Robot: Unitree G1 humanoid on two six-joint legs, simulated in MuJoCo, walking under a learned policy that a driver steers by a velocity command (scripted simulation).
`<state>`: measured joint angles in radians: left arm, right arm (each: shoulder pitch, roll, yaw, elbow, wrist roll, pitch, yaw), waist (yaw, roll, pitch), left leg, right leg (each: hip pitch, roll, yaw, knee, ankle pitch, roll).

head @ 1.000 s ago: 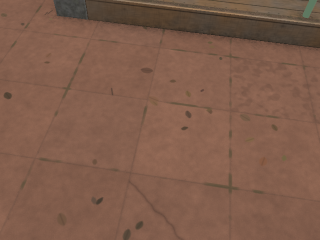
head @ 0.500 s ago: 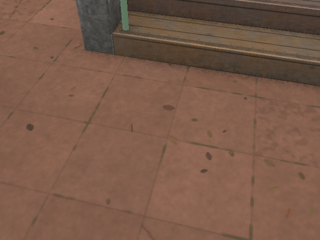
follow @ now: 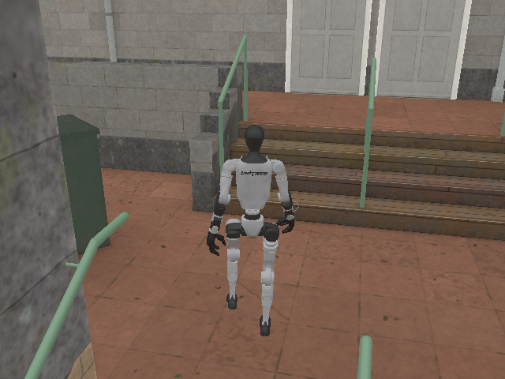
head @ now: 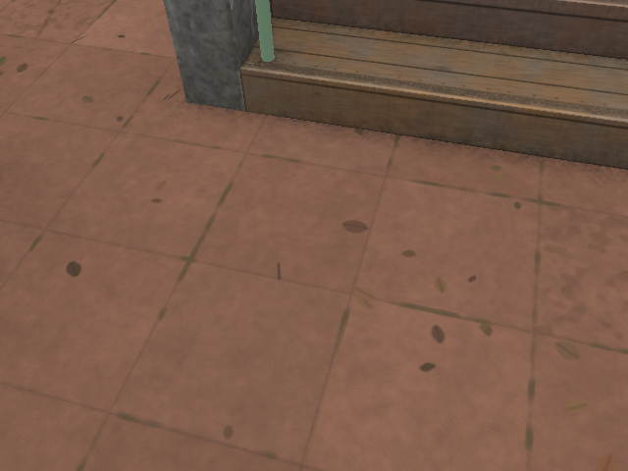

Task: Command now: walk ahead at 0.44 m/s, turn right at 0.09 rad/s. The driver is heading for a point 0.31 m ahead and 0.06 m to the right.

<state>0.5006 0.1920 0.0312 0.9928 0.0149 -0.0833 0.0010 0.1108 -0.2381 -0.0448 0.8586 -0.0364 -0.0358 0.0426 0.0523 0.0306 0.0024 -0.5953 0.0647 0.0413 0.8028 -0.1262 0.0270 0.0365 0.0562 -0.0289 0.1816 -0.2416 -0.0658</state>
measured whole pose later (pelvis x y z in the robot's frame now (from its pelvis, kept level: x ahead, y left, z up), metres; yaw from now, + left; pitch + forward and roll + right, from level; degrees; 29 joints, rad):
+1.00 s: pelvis +0.24 +0.01 +0.00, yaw -6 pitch -2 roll +0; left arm 0.25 0.15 0.00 1.11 0.00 -0.02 0.04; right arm 0.30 -0.16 0.00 1.12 -0.01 -0.01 -0.04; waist 0.00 0.01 0.04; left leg -0.09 0.01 0.09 0.38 -0.26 0.01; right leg -0.17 0.03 -0.05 0.39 -0.19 -0.05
